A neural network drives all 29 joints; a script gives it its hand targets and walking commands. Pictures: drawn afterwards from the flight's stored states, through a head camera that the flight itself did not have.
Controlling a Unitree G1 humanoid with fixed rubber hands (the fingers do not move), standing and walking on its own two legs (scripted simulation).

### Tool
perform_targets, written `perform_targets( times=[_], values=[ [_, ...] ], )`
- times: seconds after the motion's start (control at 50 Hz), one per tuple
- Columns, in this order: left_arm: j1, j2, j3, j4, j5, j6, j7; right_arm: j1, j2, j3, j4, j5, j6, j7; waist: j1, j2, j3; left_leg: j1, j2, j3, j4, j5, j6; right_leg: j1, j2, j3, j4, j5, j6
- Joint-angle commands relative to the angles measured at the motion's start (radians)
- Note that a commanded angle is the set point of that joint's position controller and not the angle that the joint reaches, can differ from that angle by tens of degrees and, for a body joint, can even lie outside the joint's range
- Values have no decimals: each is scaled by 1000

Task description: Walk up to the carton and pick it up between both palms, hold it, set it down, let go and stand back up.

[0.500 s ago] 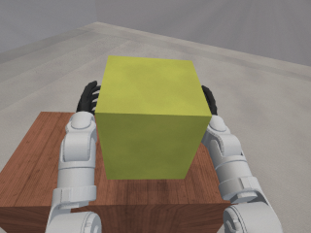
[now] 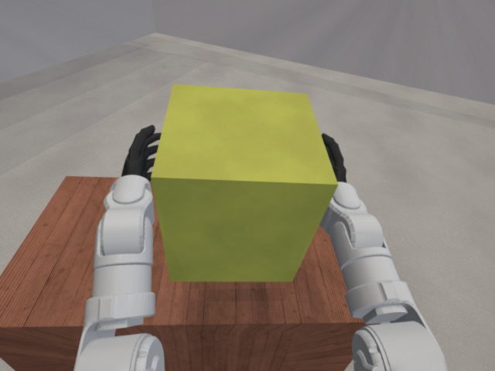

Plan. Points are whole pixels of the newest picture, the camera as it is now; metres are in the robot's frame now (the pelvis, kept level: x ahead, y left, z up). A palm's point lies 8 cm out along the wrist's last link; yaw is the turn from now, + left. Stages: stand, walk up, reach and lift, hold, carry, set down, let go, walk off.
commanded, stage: set down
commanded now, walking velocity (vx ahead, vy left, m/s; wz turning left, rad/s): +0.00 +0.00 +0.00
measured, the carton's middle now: (236, 189) +0.37 +0.01 +0.15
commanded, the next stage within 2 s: none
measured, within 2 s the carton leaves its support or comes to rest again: neither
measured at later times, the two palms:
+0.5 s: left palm (145, 197) +0.37 +0.16 +0.13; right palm (321, 205) +0.37 -0.14 +0.12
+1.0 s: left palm (150, 203) +0.39 +0.16 +0.10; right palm (318, 212) +0.37 -0.14 +0.10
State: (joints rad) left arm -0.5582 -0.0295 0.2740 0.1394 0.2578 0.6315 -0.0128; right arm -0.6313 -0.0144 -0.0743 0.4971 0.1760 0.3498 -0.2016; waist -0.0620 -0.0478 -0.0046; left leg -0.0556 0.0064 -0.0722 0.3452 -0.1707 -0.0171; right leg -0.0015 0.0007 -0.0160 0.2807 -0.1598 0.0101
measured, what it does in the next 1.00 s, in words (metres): stands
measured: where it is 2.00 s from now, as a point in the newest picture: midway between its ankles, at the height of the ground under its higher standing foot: outside the picture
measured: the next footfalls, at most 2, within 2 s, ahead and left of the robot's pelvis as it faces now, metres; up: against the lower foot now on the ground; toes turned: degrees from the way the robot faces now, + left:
none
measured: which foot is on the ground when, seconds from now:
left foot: down 0.00-1.00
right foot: down 0.00-1.00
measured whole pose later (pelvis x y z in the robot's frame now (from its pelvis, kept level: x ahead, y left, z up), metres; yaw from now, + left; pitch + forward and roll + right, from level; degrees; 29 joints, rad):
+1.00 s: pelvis +0.01 +0.01 +0.00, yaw -1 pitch -4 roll -1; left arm -0.58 -0.03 0.28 0.60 0.27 0.17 -0.02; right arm -0.56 0.07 -0.28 0.81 -0.08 -0.15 -0.15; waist -0.01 -0.06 0.03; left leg -0.08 0.01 -0.04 0.32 -0.17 -0.01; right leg -0.02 -0.01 -0.02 0.22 -0.14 0.02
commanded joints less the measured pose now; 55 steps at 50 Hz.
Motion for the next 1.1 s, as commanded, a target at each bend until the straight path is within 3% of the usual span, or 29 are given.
perform_targets(
  times=[0.0, 0.12, 0.18, 0.3, 0.38, 0.4, 0.42, 0.54, 0.68, 0.86, 1.08],
  values=[
    [-693, -573, -489, -76, -116, -112, -163, -819, 570, 387, -321, 16, -166, 118, -1, 75, -415, 117, -59, 87, -34, 222, -20, 112, 52, -62, -14, 195, 38],
    [-577, -524, -365, 86, -18, -211, -221, -684, 526, 275, -147, -140, -312, 148, 8, 49, -265, 63, -53, 128, -87, 137, -5, 153, 32, -86, -30, 146, 36],
    [-574, -528, -363, 111, -15, -257, -229, -669, 520, 259, -129, -182, -381, 160, 13, 49, -266, 54, -48, 140, -88, 152, -8, 160, 30, -97, -31, 145, 30],
    [-639, -590, -505, 57, -74, -355, -169, -729, 532, 333, -195, -173, -505, 160, 18, 84, -455, 173, -36, 134, -6, 403, -52, 150, 52, -116, -17, 290, 15],
    [-663, -615, -571, 35, -99, -402, -132, -715, 553, 376, -196, -160, -526, 156, 14, 94, -510, 191, -34, 121, 18, 461, -64, 140, 54, -106, -14, 332, 17],
    [-759, -628, -629, -89, -126, -426, -117, -740, 587, 423, -257, -143, -530, 152, -7, 99, -603, 224, -35, 106, 40, 559, -74, 189, 48, -94, 8, 427, 24],
    [-721, -621, -634, -56, -125, -423, -107, -711, 593, 437, -237, -133, -518, 146, -5, 120, -590, 212, -38, 98, 50, 575, -76, 189, 44, -85, 8, 449, 22],
    [-592, -565, -479, 118, -51, -376, -145, -621, 561, 365, -101, -157, -468, 138, 22, 50, -388, 76, -49, 115, -36, 316, -32, 218, 21, -75, -5, 365, 46],
    [-592, -579, -414, 184, -17, -407, -163, -624, 549, 297, -38, -195, -514, 156, 33, 61, -371, 107, -41, 143, -28, 385, -49, 201, 37, -96, -14, 368, 37],
    [-734, -624, -449, 252, -48, -516, -124, -685, 563, 234, 17, -258, -584, 181, 30, 98, -474, 159, -23, 147, -14, 408, -74, 108, 43, -108, -33, 295, 16],
    [-749, -604, -315, 457, -3, -603, -135, -670, 612, 126, 168, -366, -611, 200, 55, 51, -464, 59, -26, 176, -50, 318, -42, 171, 26, -86, -27, 323, 30]
  ],
)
